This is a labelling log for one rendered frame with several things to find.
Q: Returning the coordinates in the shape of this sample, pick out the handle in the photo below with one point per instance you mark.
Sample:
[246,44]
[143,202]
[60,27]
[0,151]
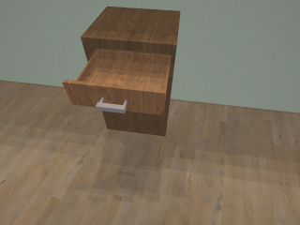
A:
[112,108]

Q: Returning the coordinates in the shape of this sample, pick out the drawer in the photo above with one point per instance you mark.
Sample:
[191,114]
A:
[138,77]

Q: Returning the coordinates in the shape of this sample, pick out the cabinet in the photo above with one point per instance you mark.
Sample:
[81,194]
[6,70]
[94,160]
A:
[136,30]

